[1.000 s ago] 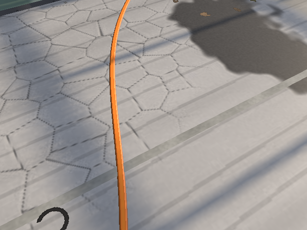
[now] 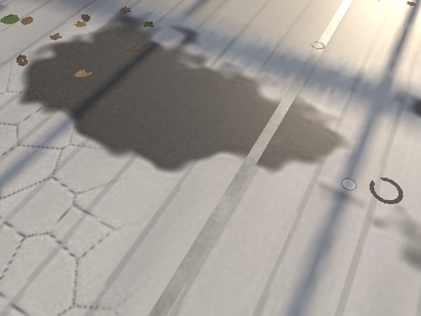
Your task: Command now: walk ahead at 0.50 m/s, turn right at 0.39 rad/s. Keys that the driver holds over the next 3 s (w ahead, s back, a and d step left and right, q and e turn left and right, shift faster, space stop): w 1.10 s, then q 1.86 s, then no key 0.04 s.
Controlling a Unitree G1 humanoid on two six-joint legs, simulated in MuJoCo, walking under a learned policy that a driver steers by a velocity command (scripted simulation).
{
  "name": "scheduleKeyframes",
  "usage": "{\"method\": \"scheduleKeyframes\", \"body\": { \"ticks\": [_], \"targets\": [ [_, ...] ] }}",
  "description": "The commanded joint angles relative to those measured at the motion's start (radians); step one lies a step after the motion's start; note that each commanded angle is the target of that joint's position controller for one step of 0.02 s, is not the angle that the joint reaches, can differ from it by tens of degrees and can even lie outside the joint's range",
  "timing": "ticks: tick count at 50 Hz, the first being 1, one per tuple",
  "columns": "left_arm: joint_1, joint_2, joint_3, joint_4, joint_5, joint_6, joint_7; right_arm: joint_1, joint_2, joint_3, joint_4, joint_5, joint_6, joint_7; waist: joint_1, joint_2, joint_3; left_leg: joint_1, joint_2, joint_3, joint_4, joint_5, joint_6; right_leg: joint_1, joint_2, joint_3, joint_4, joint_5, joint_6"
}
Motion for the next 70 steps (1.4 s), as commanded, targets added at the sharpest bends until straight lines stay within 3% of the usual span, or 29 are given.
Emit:
{"method": "scheduleKeyframes", "body": {
  "ticks": [1,6,12,14,16,17,18,19,20,21,23,27,33,38,41,43,44,45,46,47,49,51,55,60,64,67,68,69,70],
  "targets": [
    [0.010,0.030,0.011,-0.077,0.003,-0.007,-0.001,0.017,-0.115,-0.027,-0.022,0.004,-0.022,0.007,0.013,0.137,-0.002,0.105,0.268,-0.254,-0.254,0.103,0.178,-0.149,-0.071,0.045,-0.048,0.077,0.005],
    [-0.128,0.008,-0.007,-0.113,0.016,-0.028,-0.014,0.055,-0.154,-0.034,0.017,0.020,-0.008,0.002,-0.015,0.112,0.007,0.164,0.248,-0.130,-0.266,0.262,0.170,-0.168,-0.089,-0.015,-0.338,0.293,0.018],
    [-0.306,0.006,-0.014,-0.174,-0.001,-0.043,-0.042,0.161,-0.192,-0.034,0.071,0.037,0.024,0.001,-0.077,0.133,0.054,0.249,0.281,-0.107,-0.228,0.227,0.144,-0.102,-0.046,-0.085,-0.574,0.296,0.001],
    [-0.305,0.026,-0.007,-0.184,0.000,-0.046,-0.049,0.161,-0.206,-0.037,0.084,0.043,0.036,-0.002,-0.054,0.151,0.052,0.295,0.307,-0.113,-0.183,0.302,0.130,-0.062,-0.028,-0.095,-0.621,0.226,-0.028],
    [-0.143,0.074,0.021,-0.139,0.012,-0.049,-0.045,0.131,-0.215,-0.037,0.086,0.048,0.047,-0.008,0.051,0.146,-0.044,0.282,0.268,-0.055,0.012,0.577,0.094,0.194,0.029,-0.140,-0.703,0.246,-0.073],
    [0.018,0.129,0.048,-0.092,0.018,-0.046,-0.034,0.132,-0.186,-0.024,0.079,0.039,0.045,-0.012,0.120,0.118,-0.154,0.169,0.219,-0.012,0.215,0.564,0.060,0.452,0.002,-0.104,-0.685,0.280,-0.107],
    [0.171,0.234,0.072,-0.076,0.040,-0.039,-0.020,0.175,-0.101,0.007,0.039,0.014,0.030,-0.009,0.142,-0.074,-0.317,-0.187,0.113,0.032,0.605,0.205,-0.003,0.842,-0.265,0.266,-0.669,0.269,-0.229],
    [0.190,0.229,0.066,-0.064,0.022,-0.037,-0.023,0.208,-0.065,0.023,0.044,0.017,0.007,-0.004,0.119,-0.222,-0.415,-0.413,0.006,-0.087,0.837,-0.385,-0.022,0.949,-0.394,0.637,-0.829,0.168,-0.326],
    [0.148,0.158,0.042,-0.066,0.021,-0.040,-0.026,0.142,-0.161,-0.006,0.031,0.046,-0.006,0.004,0.127,-0.130,-0.299,-0.516,0.070,-0.151,0.918,-0.360,-0.009,0.861,-0.360,0.553,-0.852,0.118,-0.284],
    [0.082,0.123,0.029,-0.072,0.018,-0.041,-0.027,0.068,-0.164,-0.006,0.009,0.056,-0.010,0.006,0.104,-0.091,-0.183,-0.530,0.113,-0.124,0.896,-0.275,0.001,0.724,-0.315,0.399,-0.863,0.167,-0.249],
    [-0.027,0.068,0.013,-0.076,0.023,-0.049,-0.037,0.045,-0.146,-0.012,0.012,0.026,0.006,-0.001,0.035,-0.029,-0.074,-0.435,0.173,-0.120,0.774,-0.151,-0.010,0.488,-0.231,0.231,-0.931,0.291,-0.213],
    [-0.044,0.084,0.021,-0.042,0.025,-0.074,-0.035,0.060,-0.093,-0.008,0.018,0.019,0.046,-0.006,-0.018,-0.024,-0.026,-0.373,0.181,-0.115,0.669,-0.033,-0.042,0.352,-0.200,0.115,-1.029,0.383,-0.229],
    [0.034,0.120,0.030,0.021,0.017,-0.064,-0.011,-0.145,-0.062,0.006,-0.035,0.016,0.035,0.006,0.044,-0.008,0.034,-0.395,0.150,-0.092,0.308,0.249,-0.051,0.388,-0.168,0.004,-1.055,0.360,-0.186],
    [0.104,0.145,0.038,0.081,0.003,-0.049,-0.005,-0.264,-0.075,0.008,-0.085,0.026,0.025,0.029,0.082,-0.015,0.066,-0.388,0.119,-0.084,0.158,0.219,-0.022,0.502,-0.220,0.010,-1.006,0.320,-0.168],
    [0.092,0.159,0.044,0.100,0.000,-0.035,0.002,-0.234,-0.103,0.000,-0.088,0.025,0.016,0.039,0.051,-0.034,0.044,-0.315,0.096,-0.066,0.112,0.112,0.018,0.569,-0.247,0.021,-0.933,0.426,-0.142],
    [0.067,0.146,0.037,0.101,0.004,-0.023,0.005,-0.035,-0.157,-0.032,-0.029,0.019,0.014,0.030,-0.051,-0.022,-0.077,-0.027,0.033,-0.005,0.077,0.100,0.061,0.541,-0.175,-0.040,-0.692,0.698,-0.100],
    [0.080,0.102,0.016,0.084,0.021,-0.022,0.009,0.141,-0.229,-0.056,0.009,0.012,0.015,0.020,-0.111,0.064,-0.221,0.264,0.164,-0.147,0.111,0.154,0.117,0.376,-0.116,-0.092,-0.408,0.539,-0.060],
    [0.201,-0.011,-0.017,0.067,0.022,-0.042,0.000,0.220,-0.319,-0.076,0.027,0.004,0.021,0.020,-0.063,0.336,-0.342,0.623,0.394,-0.626,0.012,-0.051,0.281,-0.050,0.066,-0.102,-0.028,-0.005,0.018],
    [0.161,0.057,-0.005,0.084,0.010,-0.063,-0.004,0.231,-0.228,-0.050,0.025,0.020,0.020,0.023,-0.098,0.293,-0.371,0.641,0.407,-0.793,-0.104,-0.176,0.281,-0.173,0.060,0.047,0.110,-0.231,0.011],
    [0.076,0.118,0.012,0.059,-0.015,-0.075,-0.009,0.159,-0.189,-0.036,0.015,0.021,0.018,0.022,-0.088,0.226,-0.227,0.531,0.382,-0.653,-0.115,-0.186,0.232,-0.253,0.007,0.045,0.147,-0.167,-0.005],
    [-0.023,0.105,0.012,0.038,0.004,-0.074,0.000,0.032,-0.136,-0.021,-0.007,0.010,0.020,0.023,-0.035,0.109,-0.077,0.261,0.309,-0.444,-0.155,-0.018,0.192,-0.196,-0.081,-0.001,0.040,-0.008,-0.009],
    [0.014,0.081,0.015,0.050,0.010,-0.051,0.002,-0.002,-0.107,-0.012,-0.007,-0.001,0.011,0.025,0.016,0.151,-0.060,0.139,0.262,-0.351,-0.210,0.075,0.184,-0.086,-0.115,0.004,-0.029,0.062,-0.004],
    [-0.043,0.049,0.011,0.034,0.019,-0.028,0.008,0.038,-0.146,-0.024,0.025,0.007,0.001,0.010,0.020,0.115,-0.013,0.108,0.257,-0.254,-0.279,0.189,0.208,-0.138,-0.128,-0.010,-0.167,0.178,0.031],
    [-0.188,0.007,-0.002,0.002,0.032,-0.044,0.001,0.094,-0.163,-0.025,0.059,0.015,0.030,-0.013,-0.012,0.116,-0.006,0.095,0.175,-0.116,-0.198,0.560,0.147,-0.022,-0.047,-0.059,-0.501,0.384,0.058],
    [-0.279,0.034,0.003,-0.026,0.024,-0.047,-0.009,0.132,-0.183,-0.034,0.073,0.029,0.062,-0.028,-0.037,0.147,-0.009,0.159,0.198,-0.188,-0.102,0.498,0.140,0.011,0.005,-0.039,-0.630,0.388,0.055],
    [-0.190,0.087,0.023,-0.002,0.035,-0.059,-0.010,0.072,-0.182,-0.042,0.049,0.038,0.076,-0.041,0.026,0.159,-0.054,0.179,0.196,-0.265,0.034,0.417,0.097,0.144,0.012,-0.024,-0.749,0.389,0.017],
    [-0.121,0.119,0.035,0.021,0.045,-0.066,-0.003,0.066,-0.155,-0.036,0.036,0.035,0.078,-0.042,0.049,0.125,-0.103,0.139,0.134,-0.246,0.139,0.370,0.063,0.286,-0.016,-0.025,-0.800,0.535,-0.010],
    [-0.021,0.185,0.047,0.024,0.066,-0.066,0.010,0.059,-0.094,-0.016,-0.003,0.013,0.075,-0.041,0.075,-0.009,-0.236,-0.021,0.047,-0.195,0.389,0.084,0.015,0.549,-0.206,0.125,-0.733,0.895,-0.077],
    [-0.033,0.200,0.046,0.012,0.062,-0.046,0.011,0.259,-0.022,0.004,0.016,0.013,0.072,-0.037,-0.002,-0.248,-0.361,-0.288,-0.062,-0.135,0.663,-0.581,-0.039,0.801,-0.454,0.359,-0.675,1.119,-0.242]
  ]
}}
Next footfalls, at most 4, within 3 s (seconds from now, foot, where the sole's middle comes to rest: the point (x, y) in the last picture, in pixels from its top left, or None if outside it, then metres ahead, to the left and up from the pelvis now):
0.34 right None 0.33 -0.16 -0.78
0.88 left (190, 273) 0.63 0.07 -0.78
1.36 right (252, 213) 0.87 -0.16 -0.78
1.78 left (186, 242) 0.75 0.08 -0.78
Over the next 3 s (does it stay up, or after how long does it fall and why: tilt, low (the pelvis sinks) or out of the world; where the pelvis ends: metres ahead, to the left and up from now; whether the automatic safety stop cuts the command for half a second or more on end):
stays up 0.71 0.00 0.00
